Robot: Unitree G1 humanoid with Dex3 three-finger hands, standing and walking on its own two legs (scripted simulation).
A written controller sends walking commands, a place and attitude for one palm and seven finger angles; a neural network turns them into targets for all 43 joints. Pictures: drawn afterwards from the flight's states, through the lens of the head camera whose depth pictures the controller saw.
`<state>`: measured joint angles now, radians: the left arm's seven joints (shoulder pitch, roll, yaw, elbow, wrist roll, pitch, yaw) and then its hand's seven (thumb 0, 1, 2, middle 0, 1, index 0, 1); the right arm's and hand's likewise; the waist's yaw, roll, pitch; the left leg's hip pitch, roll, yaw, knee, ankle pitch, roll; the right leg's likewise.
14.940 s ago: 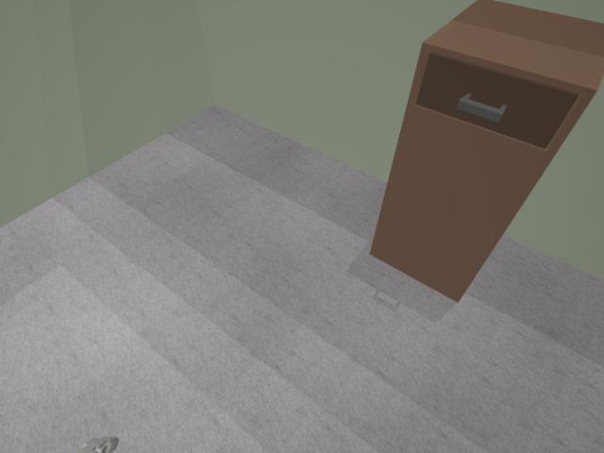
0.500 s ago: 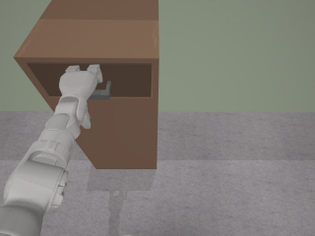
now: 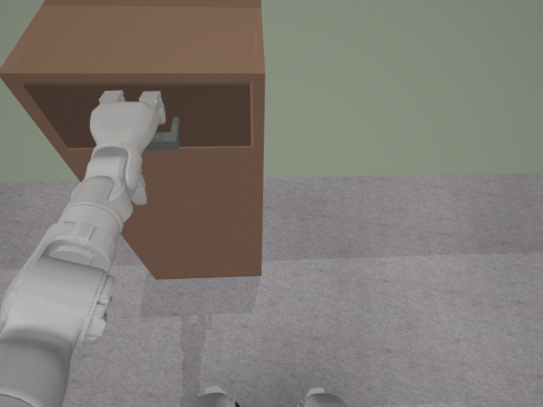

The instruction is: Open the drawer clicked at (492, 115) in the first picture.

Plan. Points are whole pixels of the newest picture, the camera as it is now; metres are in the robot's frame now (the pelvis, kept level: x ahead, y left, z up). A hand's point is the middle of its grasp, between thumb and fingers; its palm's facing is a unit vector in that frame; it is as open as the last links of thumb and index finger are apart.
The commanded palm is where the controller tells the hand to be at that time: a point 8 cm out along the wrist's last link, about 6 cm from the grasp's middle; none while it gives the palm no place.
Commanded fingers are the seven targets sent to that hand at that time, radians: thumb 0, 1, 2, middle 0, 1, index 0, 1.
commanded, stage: lower the fingers behind the handle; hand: left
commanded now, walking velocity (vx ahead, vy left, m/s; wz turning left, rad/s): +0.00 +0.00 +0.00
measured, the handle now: (148, 132) +0.55 +0.18 +0.06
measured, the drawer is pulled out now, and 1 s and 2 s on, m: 0.00 0.00 0.00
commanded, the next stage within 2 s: lift the fingers back up to retry in 0.18 s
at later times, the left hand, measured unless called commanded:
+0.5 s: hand (136, 147) +0.50 +0.19 +0.07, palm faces -0.03 -0.02 -1.00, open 13.6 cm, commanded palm +0.49 +0.19 +0.12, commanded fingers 0.00 -0.50 0.30 -0.30 -1.20 -0.30 -1.20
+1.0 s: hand (131, 133) +0.51 +0.19 +0.09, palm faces -0.04 -0.04 -1.00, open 13.3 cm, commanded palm +0.49 +0.19 +0.17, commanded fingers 0.00 -0.50 0.30 -0.30 -1.20 -0.30 -1.20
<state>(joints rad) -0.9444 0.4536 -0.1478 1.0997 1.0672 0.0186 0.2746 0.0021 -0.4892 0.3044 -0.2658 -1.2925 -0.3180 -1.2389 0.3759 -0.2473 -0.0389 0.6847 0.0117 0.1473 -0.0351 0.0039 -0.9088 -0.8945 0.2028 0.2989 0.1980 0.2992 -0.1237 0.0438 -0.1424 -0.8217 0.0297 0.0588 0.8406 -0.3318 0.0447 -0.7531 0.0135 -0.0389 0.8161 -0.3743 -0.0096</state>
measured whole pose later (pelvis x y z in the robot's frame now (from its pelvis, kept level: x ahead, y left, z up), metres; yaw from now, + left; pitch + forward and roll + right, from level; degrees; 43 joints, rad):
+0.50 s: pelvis -0.01 +0.01 +0.00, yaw +0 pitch +18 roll -2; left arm -0.96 0.47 -0.13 1.09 1.05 0.02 0.24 0.00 -0.49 0.30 -0.28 -1.29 -0.35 -1.23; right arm 0.37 -0.25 -0.03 0.67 0.02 0.12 -0.05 0.00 -0.91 -0.89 0.20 0.30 0.20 0.30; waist -0.14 0.05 -0.13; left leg -0.83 0.03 0.07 0.84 -0.32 0.05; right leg -0.76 0.01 -0.03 0.81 -0.36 0.00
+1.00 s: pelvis +0.04 +0.00 +0.02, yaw +1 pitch +14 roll -1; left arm -0.80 0.43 -0.13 0.91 1.01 -0.01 0.19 0.00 -0.49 0.30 -0.37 -1.21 -0.42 -1.22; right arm 0.33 -0.25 -0.06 0.71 0.02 0.14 -0.04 0.01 -0.91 -0.89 0.20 0.30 0.20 0.30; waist -0.08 0.06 -0.11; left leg -0.59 0.01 0.06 0.67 -0.32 0.04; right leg -0.52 0.01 -0.03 0.64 -0.36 -0.01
